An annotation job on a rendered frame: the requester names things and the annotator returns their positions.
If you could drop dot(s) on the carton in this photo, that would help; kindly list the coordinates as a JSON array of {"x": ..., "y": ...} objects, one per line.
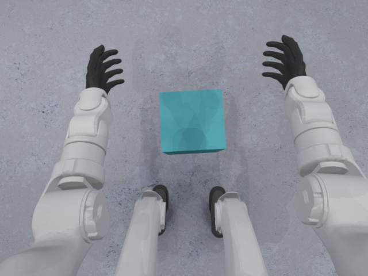
[{"x": 192, "y": 122}]

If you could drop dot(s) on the right robot shin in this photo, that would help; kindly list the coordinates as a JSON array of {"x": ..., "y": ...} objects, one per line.
[{"x": 231, "y": 195}]

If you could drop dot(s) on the robot right forearm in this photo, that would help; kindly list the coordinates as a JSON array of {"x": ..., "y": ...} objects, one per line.
[{"x": 314, "y": 130}]

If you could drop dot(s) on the right robot upper arm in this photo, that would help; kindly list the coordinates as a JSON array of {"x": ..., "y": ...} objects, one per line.
[{"x": 336, "y": 207}]

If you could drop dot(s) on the left robot upper arm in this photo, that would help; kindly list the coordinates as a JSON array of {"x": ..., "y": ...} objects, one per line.
[{"x": 66, "y": 224}]

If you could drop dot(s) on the robot left hand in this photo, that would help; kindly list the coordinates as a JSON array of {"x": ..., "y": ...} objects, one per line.
[{"x": 96, "y": 76}]

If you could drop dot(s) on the robot left forearm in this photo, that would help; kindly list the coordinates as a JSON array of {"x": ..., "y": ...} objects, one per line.
[{"x": 82, "y": 162}]

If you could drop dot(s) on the robot right thigh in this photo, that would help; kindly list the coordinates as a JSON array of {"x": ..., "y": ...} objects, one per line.
[{"x": 242, "y": 253}]

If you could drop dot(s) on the robot right hand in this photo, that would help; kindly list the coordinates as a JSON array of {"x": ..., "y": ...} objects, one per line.
[{"x": 292, "y": 59}]

